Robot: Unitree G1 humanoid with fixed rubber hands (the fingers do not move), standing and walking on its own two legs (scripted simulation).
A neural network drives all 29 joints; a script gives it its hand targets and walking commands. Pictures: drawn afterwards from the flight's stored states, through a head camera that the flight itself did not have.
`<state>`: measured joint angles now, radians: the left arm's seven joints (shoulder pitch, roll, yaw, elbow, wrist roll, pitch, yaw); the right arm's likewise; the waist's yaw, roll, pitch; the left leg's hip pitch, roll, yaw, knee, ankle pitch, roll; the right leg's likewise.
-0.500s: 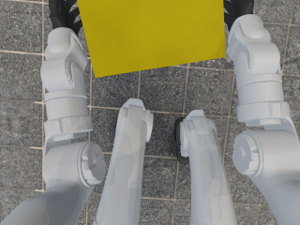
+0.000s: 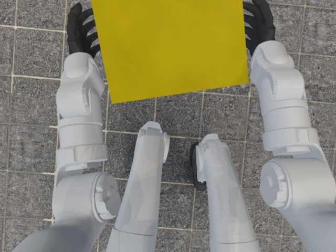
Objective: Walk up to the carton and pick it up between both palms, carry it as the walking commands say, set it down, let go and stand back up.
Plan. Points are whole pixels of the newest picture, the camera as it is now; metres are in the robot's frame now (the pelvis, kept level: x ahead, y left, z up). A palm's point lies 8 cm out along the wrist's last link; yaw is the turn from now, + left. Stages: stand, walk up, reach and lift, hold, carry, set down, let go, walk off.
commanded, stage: reach and lift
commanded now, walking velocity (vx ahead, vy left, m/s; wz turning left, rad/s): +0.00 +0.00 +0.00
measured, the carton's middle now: (172, 52) +0.50 +0.08 -0.16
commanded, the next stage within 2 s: none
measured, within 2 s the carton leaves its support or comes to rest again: neither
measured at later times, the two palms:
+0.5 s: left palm (67, 45) +0.44 +0.23 -0.01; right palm (287, 33) +0.50 -0.09 -0.01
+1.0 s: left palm (20, 33) +0.42 +0.23 +0.09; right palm out of the picture +0.48 -0.09 +0.08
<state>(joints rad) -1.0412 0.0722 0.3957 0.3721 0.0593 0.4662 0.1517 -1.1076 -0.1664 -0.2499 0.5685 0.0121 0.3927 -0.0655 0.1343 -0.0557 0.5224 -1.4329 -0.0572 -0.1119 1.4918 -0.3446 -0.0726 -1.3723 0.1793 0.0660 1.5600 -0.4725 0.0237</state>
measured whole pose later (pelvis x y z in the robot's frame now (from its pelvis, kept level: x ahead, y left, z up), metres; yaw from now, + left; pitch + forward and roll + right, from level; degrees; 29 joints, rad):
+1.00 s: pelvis +0.06 +0.01 +0.12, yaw +1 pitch +17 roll -1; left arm -0.63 -0.07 0.36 0.46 0.15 0.45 0.15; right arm -0.70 -0.04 -0.29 0.70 -0.09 0.36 -0.01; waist 0.12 -0.06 0.06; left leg -1.01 -0.06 -0.12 0.97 -0.25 -0.04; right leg -0.95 0.13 0.12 1.01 -0.36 0.01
